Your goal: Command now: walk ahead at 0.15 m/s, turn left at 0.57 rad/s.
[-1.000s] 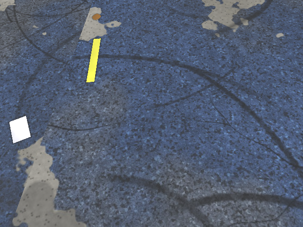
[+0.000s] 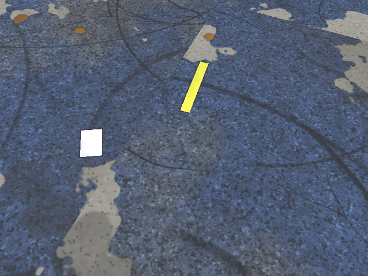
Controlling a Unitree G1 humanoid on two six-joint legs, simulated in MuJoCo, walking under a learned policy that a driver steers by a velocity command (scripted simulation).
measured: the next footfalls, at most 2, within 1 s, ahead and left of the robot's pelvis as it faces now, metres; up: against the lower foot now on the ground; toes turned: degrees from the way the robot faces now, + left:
right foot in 0.32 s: +0.22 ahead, -0.11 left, +0.00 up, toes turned +7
left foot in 0.66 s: +0.15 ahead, +0.13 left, +0.00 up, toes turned +7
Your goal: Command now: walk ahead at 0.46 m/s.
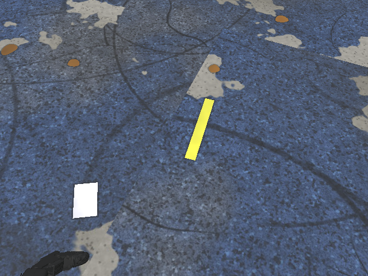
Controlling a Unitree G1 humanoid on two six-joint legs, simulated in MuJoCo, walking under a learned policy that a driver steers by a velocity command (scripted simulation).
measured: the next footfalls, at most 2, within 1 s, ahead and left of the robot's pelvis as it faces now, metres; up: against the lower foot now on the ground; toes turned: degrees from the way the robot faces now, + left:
right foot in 0.10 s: +0.24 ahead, -0.13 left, +0.00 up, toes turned -2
left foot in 0.62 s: +0.54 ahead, +0.12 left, +0.00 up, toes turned +2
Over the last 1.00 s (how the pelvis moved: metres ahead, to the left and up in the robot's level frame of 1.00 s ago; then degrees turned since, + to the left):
0.27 0.04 0.00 7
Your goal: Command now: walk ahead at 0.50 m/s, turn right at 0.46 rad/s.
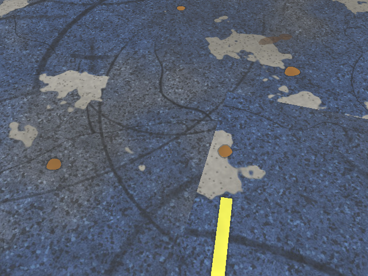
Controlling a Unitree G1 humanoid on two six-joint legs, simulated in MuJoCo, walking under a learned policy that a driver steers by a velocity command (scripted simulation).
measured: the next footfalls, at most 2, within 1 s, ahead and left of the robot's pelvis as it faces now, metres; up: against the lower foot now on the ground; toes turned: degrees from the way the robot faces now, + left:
right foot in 0.16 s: +0.26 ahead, -0.13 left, +0.00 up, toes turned -8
left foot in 0.66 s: +0.60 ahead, -0.02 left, +0.00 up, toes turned -22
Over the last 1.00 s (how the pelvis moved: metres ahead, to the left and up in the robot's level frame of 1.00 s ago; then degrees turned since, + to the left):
0.56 0.02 0.01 -8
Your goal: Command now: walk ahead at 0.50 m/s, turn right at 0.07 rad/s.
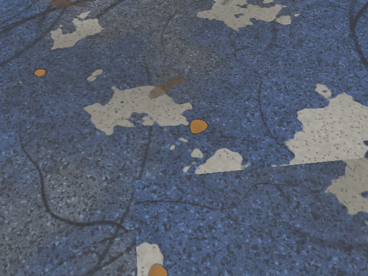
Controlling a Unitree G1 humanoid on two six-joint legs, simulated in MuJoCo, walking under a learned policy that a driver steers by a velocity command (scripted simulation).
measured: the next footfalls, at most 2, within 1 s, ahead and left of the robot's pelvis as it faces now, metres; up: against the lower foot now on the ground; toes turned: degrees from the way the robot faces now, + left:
right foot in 0.18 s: +0.27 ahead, -0.15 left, +0.00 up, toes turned -1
left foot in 0.68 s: +0.53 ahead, +0.08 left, +0.00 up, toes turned +12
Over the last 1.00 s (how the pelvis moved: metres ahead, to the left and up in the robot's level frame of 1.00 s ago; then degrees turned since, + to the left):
0.56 -0.11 0.00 -22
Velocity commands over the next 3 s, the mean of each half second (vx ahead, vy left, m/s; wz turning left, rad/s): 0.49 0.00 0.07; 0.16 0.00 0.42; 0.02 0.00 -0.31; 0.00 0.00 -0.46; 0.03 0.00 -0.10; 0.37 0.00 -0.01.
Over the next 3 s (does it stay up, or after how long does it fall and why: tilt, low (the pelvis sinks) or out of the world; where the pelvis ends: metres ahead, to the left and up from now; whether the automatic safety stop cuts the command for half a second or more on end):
stays up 0.70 -0.11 -0.02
